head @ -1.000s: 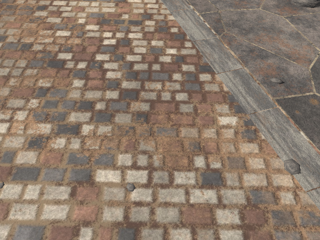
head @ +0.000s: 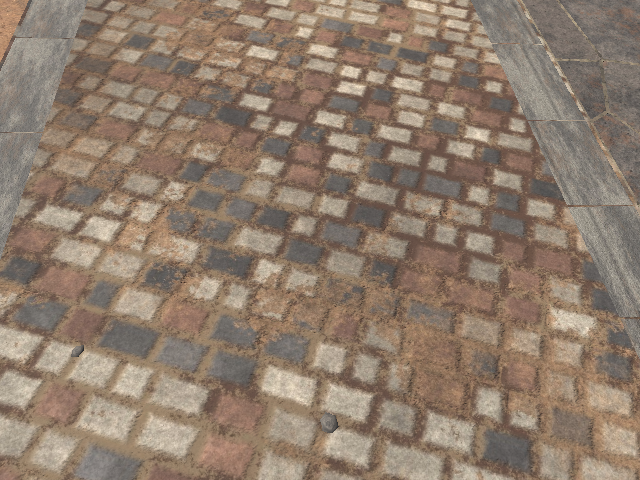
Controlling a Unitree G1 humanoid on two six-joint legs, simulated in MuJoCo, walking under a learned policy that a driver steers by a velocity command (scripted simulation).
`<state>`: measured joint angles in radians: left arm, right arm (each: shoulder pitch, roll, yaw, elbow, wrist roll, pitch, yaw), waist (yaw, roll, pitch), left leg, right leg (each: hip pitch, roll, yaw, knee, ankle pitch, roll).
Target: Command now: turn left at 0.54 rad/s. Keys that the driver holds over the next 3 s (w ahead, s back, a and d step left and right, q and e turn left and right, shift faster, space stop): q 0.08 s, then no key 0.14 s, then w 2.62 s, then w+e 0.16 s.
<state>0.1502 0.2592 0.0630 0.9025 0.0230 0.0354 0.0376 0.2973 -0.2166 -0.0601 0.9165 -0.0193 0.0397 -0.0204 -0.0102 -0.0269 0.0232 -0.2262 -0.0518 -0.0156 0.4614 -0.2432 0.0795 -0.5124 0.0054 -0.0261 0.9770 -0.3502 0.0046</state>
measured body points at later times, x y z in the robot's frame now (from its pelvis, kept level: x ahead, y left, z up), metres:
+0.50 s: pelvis +0.05 -0.04 +0.00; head +0.06 -0.06 +0.45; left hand +0.05 +0.23 -0.12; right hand +0.16 -0.28 -0.14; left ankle +0.03 +0.08 -0.69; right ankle +0.01 -0.12 -0.74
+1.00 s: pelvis +0.28 +0.04 -0.01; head +0.31 +0.05 +0.44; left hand +0.25 +0.29 -0.15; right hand +0.41 -0.20 -0.13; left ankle +0.31 +0.11 -0.74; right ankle +0.19 -0.10 -0.65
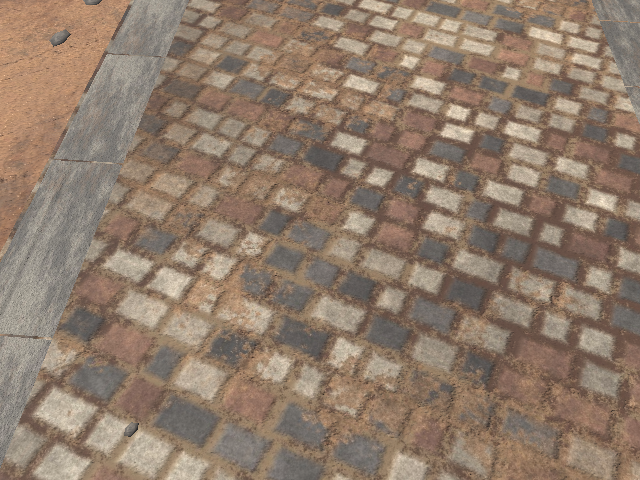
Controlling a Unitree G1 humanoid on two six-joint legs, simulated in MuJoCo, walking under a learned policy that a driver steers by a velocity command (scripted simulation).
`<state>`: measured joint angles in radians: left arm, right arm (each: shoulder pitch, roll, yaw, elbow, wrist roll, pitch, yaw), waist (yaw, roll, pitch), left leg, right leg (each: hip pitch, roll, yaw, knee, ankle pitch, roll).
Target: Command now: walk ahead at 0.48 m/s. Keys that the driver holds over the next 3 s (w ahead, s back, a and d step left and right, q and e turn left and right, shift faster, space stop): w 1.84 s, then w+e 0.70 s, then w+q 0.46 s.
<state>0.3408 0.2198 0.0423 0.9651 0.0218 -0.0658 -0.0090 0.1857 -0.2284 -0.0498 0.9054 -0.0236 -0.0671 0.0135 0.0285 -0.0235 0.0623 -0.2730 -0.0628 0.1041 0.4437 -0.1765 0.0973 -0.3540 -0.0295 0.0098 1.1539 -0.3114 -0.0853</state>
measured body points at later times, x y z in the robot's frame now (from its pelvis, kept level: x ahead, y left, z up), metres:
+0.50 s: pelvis +0.28 -0.03 -0.01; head +0.32 -0.04 +0.44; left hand +0.43 +0.21 -0.13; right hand +0.25 -0.28 -0.16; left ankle +0.11 +0.07 -0.64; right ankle +0.36 -0.10 -0.74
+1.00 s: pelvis +0.56 +0.00 -0.01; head +0.60 +0.01 +0.43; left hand +0.48 +0.24 -0.16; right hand +0.75 -0.22 -0.12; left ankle +0.67 +0.07 -0.74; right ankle +0.37 -0.10 -0.71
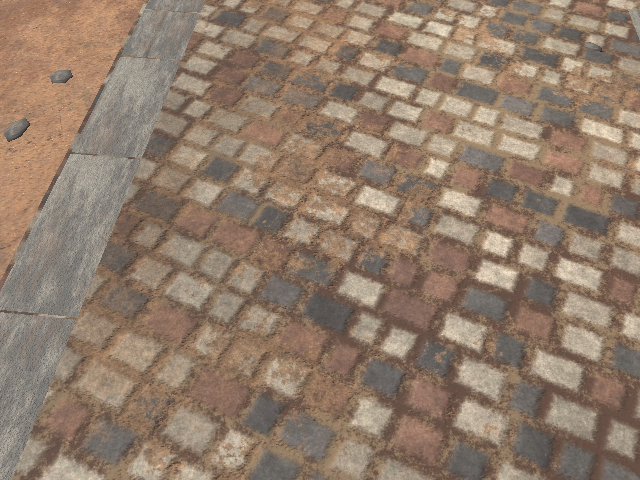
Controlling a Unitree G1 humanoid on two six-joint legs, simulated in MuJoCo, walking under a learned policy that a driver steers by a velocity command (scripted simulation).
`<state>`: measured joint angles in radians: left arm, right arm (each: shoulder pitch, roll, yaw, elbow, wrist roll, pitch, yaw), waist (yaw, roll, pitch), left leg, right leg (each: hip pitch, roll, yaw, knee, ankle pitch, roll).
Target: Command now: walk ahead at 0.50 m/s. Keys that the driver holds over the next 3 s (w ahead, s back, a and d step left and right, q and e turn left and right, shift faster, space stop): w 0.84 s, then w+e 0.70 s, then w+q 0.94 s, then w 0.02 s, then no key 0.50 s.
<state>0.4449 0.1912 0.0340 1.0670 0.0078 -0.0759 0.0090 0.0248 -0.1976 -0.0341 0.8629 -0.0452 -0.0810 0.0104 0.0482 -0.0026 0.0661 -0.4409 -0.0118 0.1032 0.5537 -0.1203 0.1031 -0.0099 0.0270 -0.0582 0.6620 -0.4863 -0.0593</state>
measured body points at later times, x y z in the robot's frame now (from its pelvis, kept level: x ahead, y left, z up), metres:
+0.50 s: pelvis +0.27 -0.01 +0.01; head +0.30 -0.01 +0.45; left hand +0.47 +0.20 -0.10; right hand +0.18 -0.24 -0.14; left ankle +0.10 +0.07 -0.72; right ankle +0.41 -0.10 -0.71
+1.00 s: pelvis +0.53 -0.02 +0.02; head +0.56 -0.03 +0.46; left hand +0.45 +0.21 -0.12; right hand +0.72 -0.24 -0.10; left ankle +0.69 +0.10 -0.69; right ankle +0.41 -0.09 -0.72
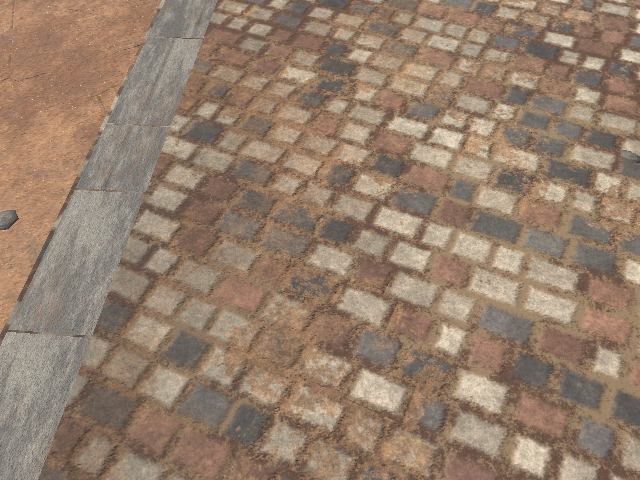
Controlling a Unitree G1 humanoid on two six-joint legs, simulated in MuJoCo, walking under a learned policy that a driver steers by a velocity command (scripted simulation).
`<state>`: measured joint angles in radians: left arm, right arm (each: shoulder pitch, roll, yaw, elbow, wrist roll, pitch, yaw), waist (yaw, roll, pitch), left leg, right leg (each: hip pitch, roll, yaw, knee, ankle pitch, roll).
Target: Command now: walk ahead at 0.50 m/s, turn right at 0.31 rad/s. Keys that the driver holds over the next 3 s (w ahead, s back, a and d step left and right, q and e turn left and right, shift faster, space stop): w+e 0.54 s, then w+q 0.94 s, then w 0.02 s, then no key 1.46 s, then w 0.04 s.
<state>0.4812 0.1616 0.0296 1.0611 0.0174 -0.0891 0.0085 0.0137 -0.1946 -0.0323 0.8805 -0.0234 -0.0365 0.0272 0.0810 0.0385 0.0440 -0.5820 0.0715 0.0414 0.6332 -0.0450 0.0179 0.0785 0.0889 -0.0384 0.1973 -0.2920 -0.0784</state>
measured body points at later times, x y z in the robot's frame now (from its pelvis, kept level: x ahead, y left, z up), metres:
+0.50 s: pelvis +0.25 +0.01 +0.00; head +0.28 +0.00 +0.45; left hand +0.48 +0.19 -0.12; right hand +0.16 -0.22 -0.14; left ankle +0.18 +0.11 -0.74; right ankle +0.37 -0.15 -0.69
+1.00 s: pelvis +0.49 -0.11 +0.00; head +0.51 -0.12 +0.45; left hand +0.53 +0.14 -0.14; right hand +0.53 -0.37 -0.14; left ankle +0.66 +0.01 -0.68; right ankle +0.40 -0.13 -0.74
